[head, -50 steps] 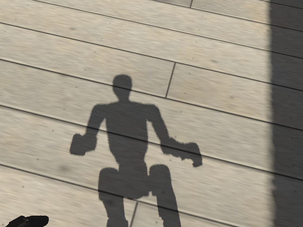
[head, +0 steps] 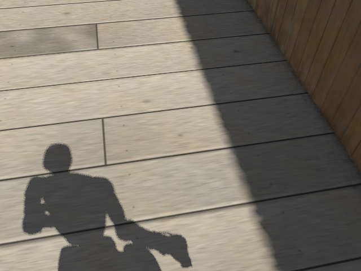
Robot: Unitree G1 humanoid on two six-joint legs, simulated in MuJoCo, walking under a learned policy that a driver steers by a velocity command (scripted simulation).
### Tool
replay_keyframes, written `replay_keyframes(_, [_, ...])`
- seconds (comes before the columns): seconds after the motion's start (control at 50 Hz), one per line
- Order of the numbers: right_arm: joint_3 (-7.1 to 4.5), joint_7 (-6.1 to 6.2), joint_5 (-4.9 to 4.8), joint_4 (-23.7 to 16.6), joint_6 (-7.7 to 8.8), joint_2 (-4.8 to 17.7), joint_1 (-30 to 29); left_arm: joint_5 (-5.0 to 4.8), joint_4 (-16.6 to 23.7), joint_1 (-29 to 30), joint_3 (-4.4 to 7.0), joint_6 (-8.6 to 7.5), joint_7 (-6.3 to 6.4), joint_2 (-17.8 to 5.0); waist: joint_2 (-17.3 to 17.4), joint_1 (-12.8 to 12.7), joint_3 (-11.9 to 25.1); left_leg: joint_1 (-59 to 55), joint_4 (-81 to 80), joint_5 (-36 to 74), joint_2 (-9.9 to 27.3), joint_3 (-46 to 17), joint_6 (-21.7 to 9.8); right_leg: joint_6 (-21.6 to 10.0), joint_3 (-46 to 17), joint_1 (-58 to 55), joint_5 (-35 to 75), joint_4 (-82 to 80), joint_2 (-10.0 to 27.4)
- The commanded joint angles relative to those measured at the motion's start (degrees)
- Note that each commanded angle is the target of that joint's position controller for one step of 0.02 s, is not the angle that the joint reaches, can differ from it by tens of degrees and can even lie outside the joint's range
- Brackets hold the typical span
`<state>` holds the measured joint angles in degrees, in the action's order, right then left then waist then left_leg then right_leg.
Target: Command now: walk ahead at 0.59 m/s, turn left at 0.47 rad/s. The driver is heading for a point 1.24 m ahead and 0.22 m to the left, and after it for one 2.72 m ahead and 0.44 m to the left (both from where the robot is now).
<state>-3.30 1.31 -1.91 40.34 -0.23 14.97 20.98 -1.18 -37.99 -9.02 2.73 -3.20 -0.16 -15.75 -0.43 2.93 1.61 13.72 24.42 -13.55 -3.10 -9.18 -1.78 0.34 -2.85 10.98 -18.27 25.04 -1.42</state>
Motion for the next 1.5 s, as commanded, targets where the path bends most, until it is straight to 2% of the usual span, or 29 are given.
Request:
replay_keyframes(0.02, [-0.71,-0.02,-0.67,-8.32,2.05,3.28,-12.08,0.01,-2.03,-16.71,3.75,-2.27,1.10,-9.84,-0.73,-11.80,2.85,28.68,11.16,-16.32,1.45,-6.09,-1.04,-4.73,-8.34,-31.97,1.84,-9.05,13.29])
replay_keyframes(0.06, [-0.20,-0.73,-2.22,-12.52,4.20,3.89,-12.50,2.08,-0.87,-12.01,4.52,-2.63,0.97,-12.62,-10.85,-8.73,-1.51,45.50,32.39,-13.07,6.68,0.85,0.61,-13.52,-30.25,-24.36,-23.45,-13.51,28.50])
replay_keyframes(0.12, [-1.13,-1.77,-0.67,-9.63,3.18,6.16,-9.64,1.53,-0.49,-8.82,2.42,-3.03,1.11,-6.00,-7.45,-6.69,-5.15,48.89,44.56,-3.67,8.74,1.97,1.45,-8.55,-15.56,-21.97,-11.14,-14.64,20.82])
replay_keyframes(0.32, [1.59,-5.60,-0.62,-12.84,3.05,1.84,-22.74,1.76,-5.72,-12.98,2.09,-3.02,0.89,-8.83,-1.82,-8.04,-14.84,34.15,26.78,14.83,9.42,13.44,-1.21,-5.07,13.76,-9.40,18.17,-21.42,14.84])
replay_keyframes(0.38, [0.31,-6.12,-1.19,-13.26,3.06,5.11,-21.04,1.85,-6.24,-13.11,3.06,-1.71,1.20,-14.21,-6.99,-3.38,-8.86,22.72,22.57,7.96,2.31,20.15,-5.54,-4.29,17.08,-17.08,68.26,-10.04,16.47])
replay_keyframes(0.44, [-5.12,-4.69,-1.32,-6.37,1.26,15.10,8.06,1.06,-4.49,-10.84,3.16,-1.29,1.48,-15.70,-6.85,12.81,7.15,-21.28,15.26,5.40,-1.66,14.48,-11.72,-3.91,15.34,-1.23,75.81,27.75,16.44])
replay_keyframes(0.46, [-4.65,-3.21,-1.06,-3.00,0.74,16.77,10.06,2.69,-4.35,-15.10,-0.07,-2.48,0.86,-4.71,10.43,6.89,7.72,-36.30,16.09,2.10,9.12,-3.73,-13.00,-2.53,12.60,18.46,-2.98,50.92,7.76])
replay_keyframes(0.48, [-3.79,-3.36,0.68,-5.70,2.37,17.12,8.44,-0.51,-1.27,-20.39,-1.63,-5.07,0.19,-3.32,18.70,2.11,24.27,-46.66,-0.88,-21.12,21.99,-38.68,-23.66,-2.71,-0.87,30.03,-13.69,65.38,0.62])
replay_keyframes(0.5, [-3.16,-3.74,1.48,-4.98,3.36,11.79,9.49,-3.12,-1.23,-10.43,0.24,-6.11,0.35,-10.97,5.78,7.80,19.74,-40.69,-7.83,-26.50,21.62,-37.36,-18.49,-4.22,-5.32,32.80,-6.31,65.09,3.62])
replay_keyframes(0.54, [-2.42,-3.74,1.80,-3.80,5.34,11.16,1.67,-3.40,0.48,-5.22,-0.72,-5.81,1.04,-7.60,-4.55,2.05,3.14,-18.17,-10.89,-17.45,20.52,-25.03,-14.55,-4.84,-4.77,31.32,-0.06,58.08,8.37])
replay_keyframes(0.64, [-0.72,-3.76,2.50,-1.38,7.97,4.24,-5.07,-2.37,-3.81,-10.90,-0.10,0.67,0.34,-4.34,2.12,-4.68,-7.16,2.88,-14.95,0.01,13.22,2.35,-7.56,-2.72,-6.24,27.45,10.24,51.11,12.43])
replay_keyframes(0.74, [-0.51,-1.84,3.14,0.14,9.20,4.67,-2.89,-1.31,-0.85,-0.94,-0.15,-0.84,-0.62,-3.90,1.67,-1.50,-10.38,0.57,-18.69,22.35,7.07,18.38,-0.60,-1.76,0.88,29.15,29.03,31.24,6.89])
replay_keyframes(0.84, [-0.89,0.91,3.25,1.94,7.76,9.50,-0.18,-1.49,1.55,3.28,0.20,-2.52,-3.70,-3.97,3.71,-1.45,-7.70,-15.82,-13.00,57.29,10.37,22.24,4.61,-5.29,11.06,24.62,31.69,14.43,0.05])
replay_keyframes(0.9, [-2.64,3.00,3.31,0.35,4.69,14.87,-5.32,-2.38,-0.14,-11.68,2.87,-0.18,-3.73,-9.32,10.11,-11.86,1.00,-20.17,8.39,87.85,14.47,21.97,4.44,-7.89,13.82,9.02,20.00,17.26,-3.92])
replay_keyframes(0.92, [-2.83,2.58,3.39,-1.60,4.53,15.28,-11.61,-2.08,-4.40,-28.24,4.89,1.33,-2.87,-13.57,8.93,-19.98,6.25,-12.41,25.53,86.36,14.66,20.02,3.27,-10.98,8.33,-7.45,17.40,18.15,-2.09])
replay_keyframes(0.94, [-1.67,0.75,1.92,-2.65,5.39,10.80,-18.72,-1.83,-8.34,-39.34,4.78,2.51,-1.62,-13.21,-2.63,-25.77,4.86,-0.49,55.47,41.09,5.02,21.55,3.01,-13.94,2.95,-18.57,23.98,9.44,1.46])
replay_keyframes(0.96, [2.25,-1.54,2.75,-5.93,7.79,-3.48,-14.94,0.91,-9.45,-34.67,2.77,1.75,-2.12,-9.28,-23.86,-14.36,0.35,26.53,78.02,-21.59,-4.89,12.07,3.16,-17.64,-8.06,-26.55,21.64,15.63,0.72])
replay_keyframes(0.98, [3.58,-2.82,-0.03,-9.54,10.04,-3.37,-6.23,2.44,-4.15,-23.49,1.62,0.00,-2.03,-7.48,-22.40,-5.87,9.18,38.81,81.84,-21.94,-4.33,0.53,0.76,-27.49,-39.14,-29.10,-10.76,1.29,11.34])
replay_keyframes(1.0, [2.65,-3.54,-0.24,-10.30,11.37,4.12,-11.00,1.67,-0.92,-21.34,1.87,-0.49,-2.08,-5.44,-7.13,-8.25,6.98,37.15,73.08,-13.86,-1.59,-0.92,-3.51,-24.87,-46.00,-23.49,-24.80,-11.24,13.33])
replay_keyframes(1.04, [2.13,-2.94,1.61,-10.14,10.64,4.91,-11.60,1.09,1.50,-12.62,2.19,-2.23,-2.38,-7.58,9.93,-0.46,-2.60,30.07,57.22,-5.41,3.09,-1.03,-3.18,-21.80,-43.94,-3.45,-22.90,-14.94,11.98])
replay_keyframes(1.16, [2.36,0.14,3.92,-13.05,7.76,3.78,-21.71,-0.84,0.66,-10.78,1.70,-2.07,0.73,-6.04,1.90,-4.01,-8.35,15.92,24.30,10.21,5.22,4.05,5.64,-17.98,-19.99,16.90,4.46,-13.39,-1.11])
replay_keyframes(1.26, [0.68,-0.52,-0.01,-15.09,8.25,4.77,-26.44,-1.95,-2.22,-14.20,2.48,-0.56,1.31,-6.80,-5.24,-8.46,-3.18,4.87,4.36,17.72,0.59,3.04,7.95,-12.73,-23.16,8.90,0.18,-6.31,-1.55])
replay_keyframes(1.3, [-0.79,-0.71,-0.88,-14.54,9.00,7.40,-24.36,-1.83,-2.35,-13.44,2.72,-0.12,1.50,-6.23,-6.94,-6.48,-2.04,3.83,1.21,13.89,1.40,1.93,6.39,-11.18,-25.51,1.35,6.59,-0.05,0.44])
replay_keyframes(1.34, [-3.26,-0.52,-1.04,-10.89,9.45,11.05,-5.37,0.12,-0.32,-9.36,2.21,0.12,0.73,-5.23,-6.73,4.36,10.27,-17.61,5.70,7.62,6.02,1.03,2.01,-7.42,-21.30,3.64,19.96,21.86,-0.88])
replay_keyframes(1.36, [-3.66,-0.11,-0.46,-8.73,8.70,14.22,7.48,2.38,1.60,-10.92,-0.02,-0.05,0.19,1.47,4.41,6.73,20.22,-36.71,7.79,-6.37,16.31,-12.17,-0.38,-6.51,-15.33,15.37,-4.61,42.16,-3.87])
replay_keyframes(1.38, [-4.05,-1.59,2.25,-7.41,8.72,17.86,6.20,-3.09,4.90,-19.46,-1.24,-0.92,-0.09,2.41,33.90,-0.23,24.36,-45.50,-6.62,-33.05,29.59,-49.98,-11.06,-4.60,-10.25,35.57,-14.14,57.59,-4.94])
replay_keyframes(1.4, [-3.21,-1.50,2.35,-9.79,8.10,10.80,1.13,-3.91,2.44,-15.86,-0.51,-0.20,0.77,-3.38,21.32,2.36,14.66,-39.03,-9.24,-43.19,27.02,-46.93,-9.60,-3.94,-8.17,41.48,-7.11,62.15,1.05])
replay_keyframes(1.44, [-2.39,-0.94,2.41,-7.76,6.98,7.93,0.01,-0.41,4.34,-3.94,0.42,0.34,0.45,-6.47,1.13,4.03,2.20,-24.45,-8.26,-18.38,21.29,-24.59,-5.87,-3.74,-4.26,39.67,-0.94,59.81,4.19])
replay_keyframes(1.5, [-0.30,-1.94,3.12,-2.67,7.39,3.09,-1.79,-0.32,7.38,0.61,-0.26,-0.13,-0.25,-2.15,3.91,-0.54,-5.30,-9.92,-8.62,16.96,15.56,-10.34,-7.36,-2.94,-5.15,32.78,-2.35,50.92,5.42])
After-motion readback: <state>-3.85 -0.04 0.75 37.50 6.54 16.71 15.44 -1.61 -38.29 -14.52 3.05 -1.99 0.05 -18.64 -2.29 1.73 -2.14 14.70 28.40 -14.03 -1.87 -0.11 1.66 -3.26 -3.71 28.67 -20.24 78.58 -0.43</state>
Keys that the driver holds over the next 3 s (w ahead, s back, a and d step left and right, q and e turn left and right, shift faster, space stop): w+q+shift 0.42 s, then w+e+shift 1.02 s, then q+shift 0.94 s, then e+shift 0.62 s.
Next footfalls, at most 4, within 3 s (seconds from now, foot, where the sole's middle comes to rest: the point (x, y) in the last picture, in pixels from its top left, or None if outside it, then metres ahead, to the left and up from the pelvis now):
0.02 right None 0.00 -0.13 -0.78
0.44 left None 0.36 0.23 -0.78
0.92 right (111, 199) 0.82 0.26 -0.78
1.34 left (74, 136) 1.17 0.47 -0.78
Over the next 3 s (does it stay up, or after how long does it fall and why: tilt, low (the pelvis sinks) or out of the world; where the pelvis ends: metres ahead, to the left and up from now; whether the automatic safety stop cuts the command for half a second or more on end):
stays up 1.34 0.31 0.00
